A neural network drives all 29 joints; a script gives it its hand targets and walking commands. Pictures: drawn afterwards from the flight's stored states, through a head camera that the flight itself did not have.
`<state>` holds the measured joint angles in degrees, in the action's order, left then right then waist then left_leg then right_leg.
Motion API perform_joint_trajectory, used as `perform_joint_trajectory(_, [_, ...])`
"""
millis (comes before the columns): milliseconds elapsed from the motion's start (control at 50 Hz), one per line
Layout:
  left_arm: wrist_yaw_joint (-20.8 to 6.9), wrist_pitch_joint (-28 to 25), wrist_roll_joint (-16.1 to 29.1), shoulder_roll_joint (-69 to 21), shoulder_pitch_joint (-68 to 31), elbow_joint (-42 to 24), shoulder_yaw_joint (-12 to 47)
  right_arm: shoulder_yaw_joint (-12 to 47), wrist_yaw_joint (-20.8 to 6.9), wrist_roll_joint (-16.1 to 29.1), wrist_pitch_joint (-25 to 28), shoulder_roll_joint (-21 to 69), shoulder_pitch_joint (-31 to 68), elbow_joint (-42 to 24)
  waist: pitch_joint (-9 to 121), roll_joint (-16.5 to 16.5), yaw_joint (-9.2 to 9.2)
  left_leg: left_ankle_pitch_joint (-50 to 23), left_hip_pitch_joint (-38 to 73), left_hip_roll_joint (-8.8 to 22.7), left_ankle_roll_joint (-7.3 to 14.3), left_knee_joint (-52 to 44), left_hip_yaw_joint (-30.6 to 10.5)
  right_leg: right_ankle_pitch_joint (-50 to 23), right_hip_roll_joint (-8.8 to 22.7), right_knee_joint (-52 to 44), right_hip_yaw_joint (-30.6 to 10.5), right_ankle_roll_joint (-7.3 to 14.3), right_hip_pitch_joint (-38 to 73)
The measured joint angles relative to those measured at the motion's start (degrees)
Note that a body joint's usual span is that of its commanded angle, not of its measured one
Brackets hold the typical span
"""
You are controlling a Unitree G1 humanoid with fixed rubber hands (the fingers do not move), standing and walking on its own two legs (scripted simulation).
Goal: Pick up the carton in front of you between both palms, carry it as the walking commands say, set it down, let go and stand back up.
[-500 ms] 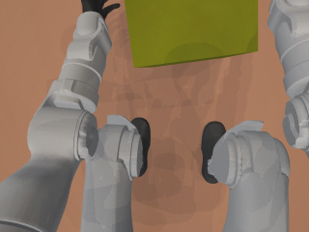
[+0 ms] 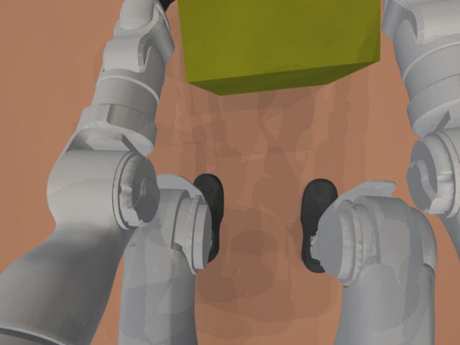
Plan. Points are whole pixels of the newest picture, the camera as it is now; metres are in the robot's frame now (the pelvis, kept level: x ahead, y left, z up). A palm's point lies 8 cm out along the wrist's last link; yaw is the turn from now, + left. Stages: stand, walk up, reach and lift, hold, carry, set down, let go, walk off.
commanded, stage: reach and lift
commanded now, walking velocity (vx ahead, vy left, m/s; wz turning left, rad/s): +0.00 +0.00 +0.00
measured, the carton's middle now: (270, 13) +0.54 -0.02 -0.23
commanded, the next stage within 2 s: none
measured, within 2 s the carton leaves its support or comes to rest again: neither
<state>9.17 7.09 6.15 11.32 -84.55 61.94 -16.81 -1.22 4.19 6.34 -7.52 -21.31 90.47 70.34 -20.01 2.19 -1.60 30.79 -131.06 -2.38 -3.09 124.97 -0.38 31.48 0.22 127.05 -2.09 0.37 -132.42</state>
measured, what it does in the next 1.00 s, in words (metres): rises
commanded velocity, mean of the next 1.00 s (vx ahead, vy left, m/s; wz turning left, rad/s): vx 0.00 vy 0.00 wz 0.00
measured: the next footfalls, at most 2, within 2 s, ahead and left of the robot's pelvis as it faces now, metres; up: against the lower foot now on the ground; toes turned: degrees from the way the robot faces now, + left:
none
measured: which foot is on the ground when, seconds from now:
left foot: down 0.00-1.00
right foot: down 0.00-1.00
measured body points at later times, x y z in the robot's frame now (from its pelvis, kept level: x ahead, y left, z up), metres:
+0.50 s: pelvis +0.00 +0.01 +0.09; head +0.26 -0.03 +0.46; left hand +0.52 +0.12 +0.03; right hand +0.51 -0.18 +0.02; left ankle +0.13 +0.13 -0.33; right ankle +0.11 -0.12 -0.33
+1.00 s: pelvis +0.04 +0.01 +0.22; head +0.22 -0.02 +0.63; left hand +0.49 +0.12 +0.18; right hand +0.47 -0.18 +0.17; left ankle +0.12 +0.13 -0.33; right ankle +0.11 -0.12 -0.33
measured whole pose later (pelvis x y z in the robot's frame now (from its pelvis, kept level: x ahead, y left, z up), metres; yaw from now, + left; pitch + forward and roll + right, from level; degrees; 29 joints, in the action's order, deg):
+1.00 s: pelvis +0.04 +0.01 +0.22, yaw -5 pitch +36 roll +1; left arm 4.6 20.7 -10.8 -6.8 -43.5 33.4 -26.8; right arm -20.9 0.9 -11.3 -23.0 0.4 45.6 37.9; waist 14.1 0.8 -1.4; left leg 29.2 -93.3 -3.1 -1.7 86.0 -2.4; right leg 27.6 -2.6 85.9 -3.8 -1.6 -94.7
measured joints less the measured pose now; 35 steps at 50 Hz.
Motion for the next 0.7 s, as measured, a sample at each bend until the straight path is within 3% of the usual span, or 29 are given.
perform_joint_trajectory(120, [2.1, 4.1, 0.5, -2.1, 6.1, -9.2, -1.2, -0.1, 2.9, 1.1, -4.2, 2.5, -9.0, -10.6, 4.7, 0.6, -0.99, 1.4, 0.0, -1.2, -1.6, 0.7, -1.5, 0.3, -0.9, 0.0, 0.4, -0.2, -0.2])
perform_joint_trajectory(200, [1.3, 5.9, -1.2, -5.9, 14.2, -16.5, -5.1, -3.3, 2.6, -1.3, -7.8, 5.4, -14.6, -16.9, 10.7, 1.5, -1.27, 2.0, 1.2, -2.0, -1.6, -0.8, -2.1, 0.3, -1.8, -2.0, 0.0, -1.1, 0.9])
perform_joint_trajectory(260, [0.1, 7.5, -4.0, -8.0, 18.9, -20.1, -8.0, -7.3, 1.7, -5.2, -9.9, 8.6, -17.5, -19.0, 15.6, 1.3, -0.36, 1.7, 2.8, -1.6, -1.2, -3.2, -2.0, -0.1, -2.2, -4.8, -0.2, -1.6, 2.6])
perform_joint_trajectory(340, [-1.6, 9.5, -10.1, -10.7, 20.7, -19.8, -12.2, -13.7, -0.2, -11.2, -11.6, 11.6, -19.9, -18.5, 21.3, 0.3, 0.57, 0.9, 5.5, -0.8, -0.3, -7.9, -1.8, -1.3, -2.7, -9.9, -0.4, -1.8, 5.3])
perform_joint_trajectory(480, [-3.7, 11.9, -18.7, -13.8, 21.7, -20.6, -16.9, -20.9, -3.0, -18.2, -13.5, 14.3, -22.1, -19.0, 26.3, -1.6, -0.12, -1.1, 10.5, -0.9, -0.2, -16.4, -1.7, -3.8, -3.7, -18.7, -1.2, -2.1, 10.1])
perform_joint_trajectory(580, [-4.8, 13.1, -19.2, -14.0, 23.6, -23.2, -16.6, -23.0, -3.4, -20.8, -13.5, 16.8, -24.5, -21.9, 27.9, -1.6, -0.05, -2.1, 13.2, -1.5, 0.2, -21.1, -2.0, -4.5, -3.2, -23.4, -1.2, -2.1, 13.1])
perform_joint_trajectory(700, [-4.6, 13.8, -17.1, -14.9, 28.0, -27.3, -13.4, -21.8, -3.5, -19.2, -14.3, 18.6, -30.5, -28.4, 30.2, -1.0, 0.26, -2.1, 16.9, -1.9, 0.4, -25.1, -2.6, -4.2, -2.6, -27.6, -0.8, -2.1, 17.3])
